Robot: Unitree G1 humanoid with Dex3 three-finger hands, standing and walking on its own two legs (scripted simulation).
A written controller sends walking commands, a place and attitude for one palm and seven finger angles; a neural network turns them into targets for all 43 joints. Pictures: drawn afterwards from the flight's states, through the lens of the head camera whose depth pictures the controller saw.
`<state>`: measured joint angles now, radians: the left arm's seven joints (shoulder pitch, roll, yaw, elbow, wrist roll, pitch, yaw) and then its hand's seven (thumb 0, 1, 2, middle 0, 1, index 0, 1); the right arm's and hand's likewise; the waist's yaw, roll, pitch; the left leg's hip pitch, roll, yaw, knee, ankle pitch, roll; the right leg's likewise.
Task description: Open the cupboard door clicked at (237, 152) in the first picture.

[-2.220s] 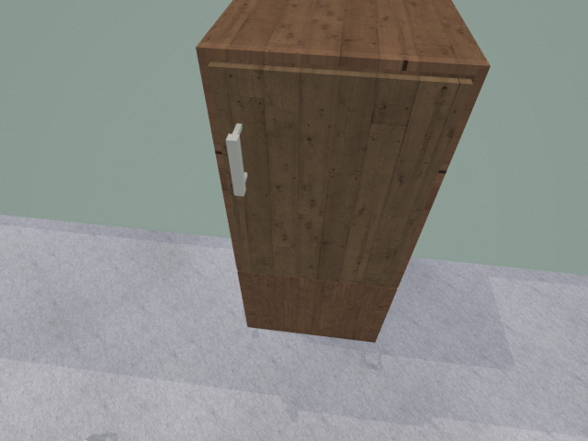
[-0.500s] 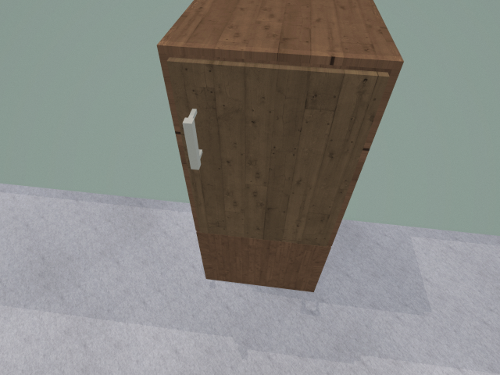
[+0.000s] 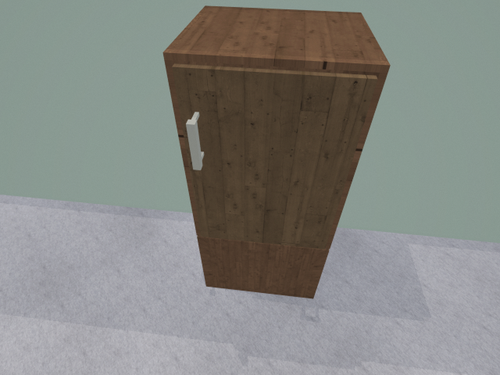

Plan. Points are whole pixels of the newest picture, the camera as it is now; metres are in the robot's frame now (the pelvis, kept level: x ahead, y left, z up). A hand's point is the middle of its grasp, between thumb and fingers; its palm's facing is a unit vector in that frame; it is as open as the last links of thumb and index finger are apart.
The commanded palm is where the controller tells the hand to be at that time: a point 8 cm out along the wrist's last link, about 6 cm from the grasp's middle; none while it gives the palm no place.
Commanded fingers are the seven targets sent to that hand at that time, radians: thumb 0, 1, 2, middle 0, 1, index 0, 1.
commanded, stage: come to a stop and stand still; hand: left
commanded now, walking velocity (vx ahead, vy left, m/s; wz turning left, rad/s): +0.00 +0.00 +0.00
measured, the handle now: (196, 141) +0.62 +0.17 +0.05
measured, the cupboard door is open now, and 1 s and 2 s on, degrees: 0 0 0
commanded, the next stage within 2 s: look again from close up in 0.42 s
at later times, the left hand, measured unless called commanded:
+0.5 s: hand out of the picture -0.01 +0.23 -0.17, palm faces -0.01 -0.96 -0.27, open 7.4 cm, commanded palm none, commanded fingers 0.00 0.90 0.90 -0.20 -0.30 -0.20 -0.30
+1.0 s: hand out of the picture +0.02 +0.23 -0.16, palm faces -0.01 -0.96 -0.27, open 7.4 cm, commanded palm none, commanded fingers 0.00 0.90 0.90 -0.20 -0.30 -0.20 -0.30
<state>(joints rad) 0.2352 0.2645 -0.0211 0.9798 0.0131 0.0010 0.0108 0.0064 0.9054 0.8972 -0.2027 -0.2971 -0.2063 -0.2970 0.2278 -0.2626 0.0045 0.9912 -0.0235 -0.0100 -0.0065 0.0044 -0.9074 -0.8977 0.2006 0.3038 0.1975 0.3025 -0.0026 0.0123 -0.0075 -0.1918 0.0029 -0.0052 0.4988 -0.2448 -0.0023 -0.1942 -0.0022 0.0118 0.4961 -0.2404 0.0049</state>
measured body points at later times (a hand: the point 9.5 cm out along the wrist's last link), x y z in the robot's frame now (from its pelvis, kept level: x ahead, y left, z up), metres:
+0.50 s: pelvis -0.02 +0.01 +0.00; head -0.04 +0.01 +0.45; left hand -0.01 +0.28 -0.15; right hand -0.01 -0.26 -0.14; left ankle +0.02 +0.12 -0.74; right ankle +0.02 -0.12 -0.74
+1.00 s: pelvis -0.01 +0.01 +0.01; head -0.02 +0.01 +0.46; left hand +0.02 +0.28 -0.14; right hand +0.03 -0.25 -0.14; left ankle +0.02 +0.12 -0.74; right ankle +0.02 -0.12 -0.74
